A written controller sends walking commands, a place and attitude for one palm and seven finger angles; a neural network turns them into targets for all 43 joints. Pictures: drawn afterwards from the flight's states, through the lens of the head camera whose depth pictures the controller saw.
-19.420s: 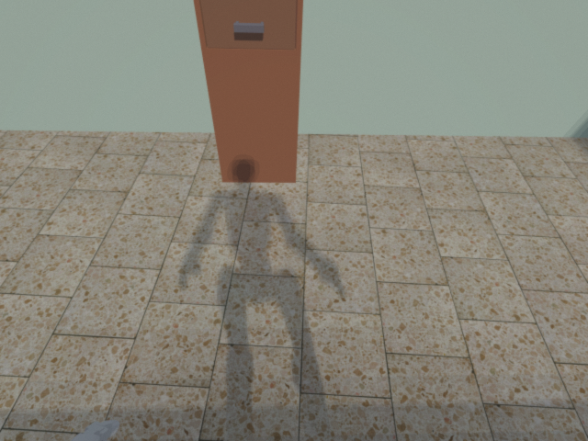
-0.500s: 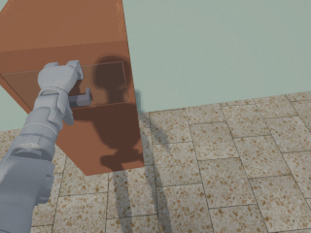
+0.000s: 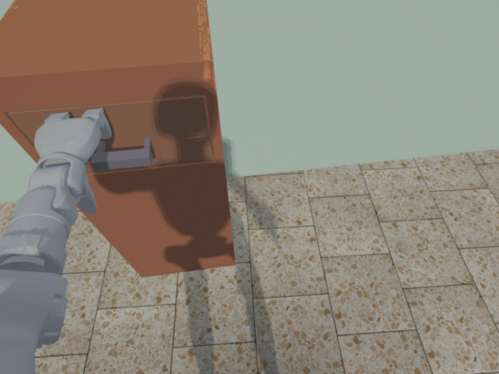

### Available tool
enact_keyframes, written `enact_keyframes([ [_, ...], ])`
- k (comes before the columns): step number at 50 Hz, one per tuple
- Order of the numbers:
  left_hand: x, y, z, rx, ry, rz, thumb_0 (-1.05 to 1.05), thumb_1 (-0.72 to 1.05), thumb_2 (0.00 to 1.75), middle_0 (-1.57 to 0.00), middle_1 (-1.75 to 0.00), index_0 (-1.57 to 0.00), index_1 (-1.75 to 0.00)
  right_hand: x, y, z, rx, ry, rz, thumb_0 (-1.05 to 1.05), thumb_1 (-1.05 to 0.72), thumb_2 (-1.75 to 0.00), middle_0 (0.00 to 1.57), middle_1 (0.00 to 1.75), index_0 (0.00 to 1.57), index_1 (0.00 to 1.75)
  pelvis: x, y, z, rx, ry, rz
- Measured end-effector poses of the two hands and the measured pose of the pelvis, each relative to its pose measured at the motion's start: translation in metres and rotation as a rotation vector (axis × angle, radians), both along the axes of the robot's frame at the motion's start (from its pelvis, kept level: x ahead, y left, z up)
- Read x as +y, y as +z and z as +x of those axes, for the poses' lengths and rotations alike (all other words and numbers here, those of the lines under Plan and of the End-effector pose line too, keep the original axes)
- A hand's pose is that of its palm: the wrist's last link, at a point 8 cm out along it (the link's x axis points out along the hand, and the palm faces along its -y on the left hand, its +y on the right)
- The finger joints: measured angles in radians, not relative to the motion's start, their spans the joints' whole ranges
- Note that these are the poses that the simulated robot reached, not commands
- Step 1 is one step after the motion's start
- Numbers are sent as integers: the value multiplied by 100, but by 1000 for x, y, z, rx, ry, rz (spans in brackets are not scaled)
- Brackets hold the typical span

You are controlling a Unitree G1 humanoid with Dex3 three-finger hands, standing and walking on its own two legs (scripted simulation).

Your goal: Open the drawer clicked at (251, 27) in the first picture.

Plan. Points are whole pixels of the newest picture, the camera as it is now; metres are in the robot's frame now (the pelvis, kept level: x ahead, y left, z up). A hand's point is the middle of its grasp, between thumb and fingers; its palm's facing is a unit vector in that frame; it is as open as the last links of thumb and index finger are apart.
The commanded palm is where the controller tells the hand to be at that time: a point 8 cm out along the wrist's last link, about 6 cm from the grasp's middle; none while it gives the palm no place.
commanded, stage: move the hooked fingers above the handle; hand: left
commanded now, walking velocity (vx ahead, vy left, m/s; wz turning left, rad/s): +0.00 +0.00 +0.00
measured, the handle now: (123, 151) +0.52 +0.24 +0.02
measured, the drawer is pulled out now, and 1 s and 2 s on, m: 0.00 0.00 0.00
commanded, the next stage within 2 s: none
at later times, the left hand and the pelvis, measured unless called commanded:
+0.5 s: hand (87, 153) +0.46 +0.26 +0.08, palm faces -0.03 -0.01 -1.00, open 13.7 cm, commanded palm +0.44 +0.25 +0.14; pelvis +0.02 +0.01 +0.00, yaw +1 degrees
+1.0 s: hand (98, 148) +0.47 +0.25 +0.09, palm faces -0.02 -0.01 -1.00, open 13.6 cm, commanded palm +0.45 +0.25 +0.14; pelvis +0.01 +0.00 +0.00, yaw +0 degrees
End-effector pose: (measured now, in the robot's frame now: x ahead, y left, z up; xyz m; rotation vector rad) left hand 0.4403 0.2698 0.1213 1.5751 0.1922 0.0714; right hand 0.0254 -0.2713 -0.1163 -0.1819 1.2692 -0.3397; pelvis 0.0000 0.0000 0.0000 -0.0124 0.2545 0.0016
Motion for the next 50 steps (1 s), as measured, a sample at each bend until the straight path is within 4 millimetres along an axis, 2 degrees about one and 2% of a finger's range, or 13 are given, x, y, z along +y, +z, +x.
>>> enact_keyframes([
  [5,-10,1,-2,-24,-99,-25,0,-49,30,-32,-121,-32,-120,7,0,14,14,39,1,0,-90,-90,20,30,20,30,6,0,7,-9,26,-7],
  [10,-28,6,10,-92,-152,-58,0,-49,30,-33,-122,-32,-120,13,-1,32,-10,60,8,0,-90,-90,20,30,20,30,11,-1,13,-6,29,-8],
  [16,-29,9,11,-115,-103,-47,0,-49,30,-38,-125,-35,-122,24,-6,49,-49,72,57,0,-90,-90,20,30,20,30,16,-1,17,-5,12,-5],
  [21,-18,12,8,-85,-20,-28,0,-49,30,-36,-123,-35,-122,31,-7,56,-73,67,87,0,-90,-90,20,30,20,30,14,1,17,-21,3,-1],
  [27,-10,13,-1,-27,-14,-16,0,-49,30,-33,-121,-33,-121,27,-3,57,-70,76,75,0,-90,-90,20,30,20,30,10,3,17,-39,16,0],
  [32,-29,7,-5,-5,-109,-35,0,-49,30,-32,-121,-32,-120,17,0,55,-56,91,41,0,-90,-90,20,30,20,30,8,2,15,-47,33,-1],
  [37,-46,7,4,-67,-168,-54,0,-49,30,-32,-121,-32,-120,8,0,51,-53,84,14,0,-90,-90,20,30,20,30,5,0,12,-33,29,2],
  [45,-46,16,13,-110,-96,-31,0,-49,30,-39,-125,-36,-123,4,-6,36,-31,43,36,0,-90,-90,20,30,20,30,0,1,12,-17,3,7],
  [50,-27,19,10,-56,12,-10,0,-49,30,-36,-123,-36,-123,5,-6,29,-30,12,54,0,-90,-90,20,30,20,30,-5,4,13,-31,-8,11],
])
